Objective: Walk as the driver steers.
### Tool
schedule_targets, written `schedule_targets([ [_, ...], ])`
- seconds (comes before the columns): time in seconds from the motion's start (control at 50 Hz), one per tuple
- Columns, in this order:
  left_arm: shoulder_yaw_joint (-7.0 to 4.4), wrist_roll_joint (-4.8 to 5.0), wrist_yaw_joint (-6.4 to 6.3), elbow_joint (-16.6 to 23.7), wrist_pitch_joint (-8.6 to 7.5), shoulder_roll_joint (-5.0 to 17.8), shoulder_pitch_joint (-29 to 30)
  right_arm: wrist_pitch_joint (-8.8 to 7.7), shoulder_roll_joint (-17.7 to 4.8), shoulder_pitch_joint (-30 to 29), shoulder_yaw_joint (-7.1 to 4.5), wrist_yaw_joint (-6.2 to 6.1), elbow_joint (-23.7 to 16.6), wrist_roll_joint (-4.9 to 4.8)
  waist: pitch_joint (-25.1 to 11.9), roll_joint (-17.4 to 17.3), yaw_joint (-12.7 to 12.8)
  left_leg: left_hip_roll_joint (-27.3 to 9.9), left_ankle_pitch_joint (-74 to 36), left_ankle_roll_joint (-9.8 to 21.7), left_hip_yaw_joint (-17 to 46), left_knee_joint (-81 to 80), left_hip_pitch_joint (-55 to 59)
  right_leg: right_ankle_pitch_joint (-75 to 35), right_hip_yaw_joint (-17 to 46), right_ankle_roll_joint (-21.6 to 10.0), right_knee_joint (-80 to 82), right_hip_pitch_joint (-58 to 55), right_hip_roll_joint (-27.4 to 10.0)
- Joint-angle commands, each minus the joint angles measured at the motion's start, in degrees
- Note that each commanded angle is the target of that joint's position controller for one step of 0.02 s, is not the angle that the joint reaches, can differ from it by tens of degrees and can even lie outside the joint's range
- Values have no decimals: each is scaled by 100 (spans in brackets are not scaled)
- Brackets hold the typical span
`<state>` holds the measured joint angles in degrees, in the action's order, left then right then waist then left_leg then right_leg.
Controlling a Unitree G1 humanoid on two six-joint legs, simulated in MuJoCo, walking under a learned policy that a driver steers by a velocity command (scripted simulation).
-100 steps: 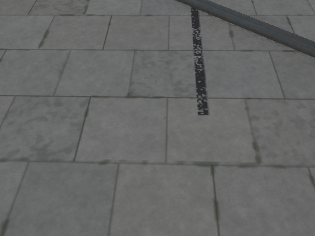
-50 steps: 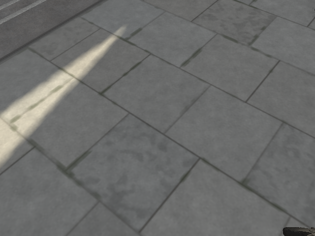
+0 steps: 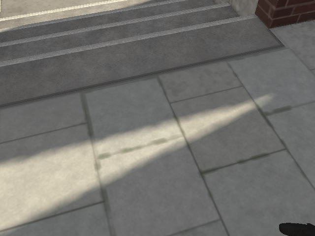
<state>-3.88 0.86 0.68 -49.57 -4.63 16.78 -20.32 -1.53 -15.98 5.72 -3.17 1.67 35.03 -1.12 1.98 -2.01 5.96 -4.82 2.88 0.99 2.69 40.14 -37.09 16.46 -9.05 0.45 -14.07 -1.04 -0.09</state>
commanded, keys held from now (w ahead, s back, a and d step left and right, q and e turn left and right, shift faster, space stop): w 1.00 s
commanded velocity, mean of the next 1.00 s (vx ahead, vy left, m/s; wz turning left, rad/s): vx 0.50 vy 0.00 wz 0.07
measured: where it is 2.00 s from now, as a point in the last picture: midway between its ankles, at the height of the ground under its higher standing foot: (177, 116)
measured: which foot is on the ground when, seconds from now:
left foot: up 0.00-0.08, down 0.10-0.64, up 0.66-1.00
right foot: down 0.00-0.10, up 0.12-0.62, down 0.64-1.00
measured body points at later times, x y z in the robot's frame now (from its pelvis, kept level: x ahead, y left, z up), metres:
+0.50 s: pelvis +0.28 +0.04 +0.00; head +0.30 +0.05 +0.45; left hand +0.47 +0.29 -0.10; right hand +0.31 -0.24 -0.11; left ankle +0.19 +0.14 -0.74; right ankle +0.47 -0.11 -0.69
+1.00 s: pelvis +0.56 +0.00 +0.01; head +0.58 +0.00 +0.46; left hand +0.57 +0.28 -0.12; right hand +0.75 -0.24 -0.09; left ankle +0.73 +0.19 -0.68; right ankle +0.50 -0.09 -0.74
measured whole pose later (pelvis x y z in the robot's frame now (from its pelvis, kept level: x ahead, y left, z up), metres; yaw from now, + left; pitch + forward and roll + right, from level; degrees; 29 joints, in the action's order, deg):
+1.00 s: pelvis +0.56 +0.00 +0.01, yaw +2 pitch +2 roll -1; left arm -2.4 0.4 0.8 -51.1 -4.6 15.5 -19.5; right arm -3.7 -15.9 6.2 -2.7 0.2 43.5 -0.4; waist 0.9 -2.1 4.3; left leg -6.9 -1.4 -0.8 2.7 39.3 -38.0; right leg 11.3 -2.4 -3.4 -12.3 2.7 3.7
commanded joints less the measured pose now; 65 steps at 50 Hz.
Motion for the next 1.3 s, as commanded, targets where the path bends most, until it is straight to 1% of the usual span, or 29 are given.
schedule_targets([
  [0.02,-229,105,-14,192,5,1086,82,-126,-281,-628,-34,84,-585,-7,271,601,-167,147,212,159,-272,-550,214,-2317,735,-983,395,20,-1626],
  [0.06,-249,151,-35,116,73,1216,107,-130,-474,-342,-124,88,-550,47,20,756,-464,405,604,368,-498,-859,915,-3838,579,-859,-222,-200,-1634],
  [0.1,-151,110,-82,87,99,1048,113,-99,-962,1231,-398,4,-62,76,-934,640,-1290,592,144,678,-541,-1120,3440,-4453,144,-525,-2177,651,-1222],
  [0.12,22,-105,-74,320,45,585,39,-49,-1508,2100,-529,-111,75,123,-1749,-368,-1474,-762,115,1196,1383,-1014,5412,-2093,-14,-215,-4274,2456,-742],
  [0.14,161,-85,-21,351,-83,247,-371,-82,-1674,2022,-479,-89,48,95,-2482,-1267,-1084,-1776,804,1942,3856,-1873,6095,1777,862,-60,-5693,3791,60],
  [0.16,-4,105,21,373,-147,826,143,-132,-1153,1865,-348,-52,57,69,-1996,-622,-1272,-1588,1123,1725,3456,-2076,5703,1600,1340,-100,-6119,4359,-256],
  [0.18,-18,185,34,529,-190,870,551,-172,-985,1534,-279,-43,76,59,-1192,-558,-1164,-1345,724,1517,2531,-2167,4919,1082,1203,-166,-5979,4572,-487],
  [0.2,-8,101,-5,512,-200,775,694,-195,-825,1190,-230,-31,88,62,-830,-199,-967,-1074,300,1373,1970,-2286,4193,606,1154,-158,-5649,4384,-691],
  [0.24,-29,7,2,437,-101,685,503,-252,-568,813,-156,-11,70,136,-545,-328,-599,-784,-244,1300,1382,-2678,3250,44,1222,-82,-5236,3780,-897],
  [0.32,13,-56,-26,490,77,434,712,-393,-687,853,-197,-65,292,119,-239,-160,-476,-725,-682,1416,836,-3163,2781,-635,1184,139,-4493,3874,-897],
  [0.52,129,-8,208,1017,-48,329,2362,-271,-980,1670,-263,-196,981,9,269,-115,-990,-852,-425,1047,307,-3009,3627,-2059,1053,-80,-1768,3853,-478],
  [0.58,80,-26,263,1015,-84,483,2141,-180,-1063,1641,-301,-237,1101,-3,94,-229,-790,-984,-1363,880,335,-2515,4102,-1402,933,-324,-1543,3447,-316],
  [0.62,-113,-55,202,664,-89,815,935,-106,-1018,1503,-265,-264,1100,31,-679,-208,-164,-577,-2945,641,11,-1054,3906,-1368,596,-598,-1415,1695,35],
  [0.64,-228,-94,146,466,-75,1204,-57,-96,-782,1609,-149,-289,992,133,-1533,287,161,-250,-1700,435,-226,602,2858,-1698,1510,-923,-1669,-53,-798],
  [0.66,-329,-109,151,354,-46,1661,-419,-221,-73,2398,50,-219,917,117,-2250,1875,-216,864,2036,-20,-230,2738,457,-410,4382,-1929,-1045,-2043,-2118],
  [0.68,-182,10,159,376,-42,1091,-418,-345,-566,2091,-35,-186,1021,33,-2332,1518,44,758,3008,14,557,3468,-239,508,5196,-1919,-398,-2131,-2142],
  [0.7,-110,-3,131,444,-49,885,0,-420,-881,1519,-129,-154,850,-117,-1425,1165,23,447,2612,88,478,3606,-681,545,4349,-1648,-293,-1438,-1993],
  [0.72,-78,-51,109,519,-43,774,372,-453,-849,1132,-105,-176,751,-110,-946,664,-112,135,2088,125,288,3354,-574,117,3681,-1490,-205,-630,-1781],
  [0.76,14,-171,115,563,-79,493,773,-396,-755,1009,-146,-205,737,29,-478,604,-462,-206,1509,110,258,2733,-18,-929,2877,-1377,87,548,-1434],
  [0.84,-24,-100,92,428,-162,635,718,-211,-434,1011,-84,-231,748,83,-265,594,-645,-323,1082,-87,133,1948,131,-1652,2171,-1505,579,1099,-1314],
  [0.96,-69,-29,-27,199,-78,833,298,-287,-246,-126,4,-147,508,78,14,514,-295,-150,-708,-198,-114,-135,156,-1819,1342,-1204,739,942,-989],
  [1.08,-118,35,-62,-110,92,944,-167,-372,-346,-878,10,33,234,9,218,578,-125,49,-390,10,-143,-1034,104,-1964,1449,-1112,323,-22,-1423],
  [1.12,-154,46,-91,-132,146,1025,-79,-394,-489,-624,-41,64,284,21,60,674,-338,172,32,171,-230,-1178,543,-2686,1458,-1005,-58,-256,-1504],
  [1.16,-109,28,-117,-92,198,919,74,-399,-876,694,-256,10,696,63,-769,586,-1015,422,10,465,-470,-1355,2482,-3994,1090,-749,-1593,79,-1078],
  [1.18,20,-112,-131,60,189,631,23,-378,-1292,1738,-380,-51,899,123,-1656,-48,-1367,-572,-158,837,641,-1130,4235,-2588,829,-534,-3359,1210,-731],
  [1.2,222,-101,-73,146,53,-60,-669,-344,-1716,1951,-458,-38,1020,111,-2241,-1574,-963,-1746,981,1800,3343,-1755,6003,1215,857,-170,-5250,3547,372],
  [1.22,93,27,-36,70,-71,561,-319,-340,-1109,1935,-309,-30,983,31,-2121,-1001,-1234,-1679,1847,1729,3758,-2201,5901,1709,1575,-214,-5914,4247,119],
  [1.24,9,162,-4,252,-156,838,228,-355,-900,1503,-229,-50,923,48,-1282,-720,-1189,-1475,1680,1463,2916,-2314,5205,1216,1498,-299,-5965,4587,-175],
  [1.3,-21,12,-43,302,-115,681,561,-385,-505,715,-102,-38,834,175,-476,-268,-699,-903,218,1213,1545,-2760,3408,115,1344,-224,-5180,3871,-748],
])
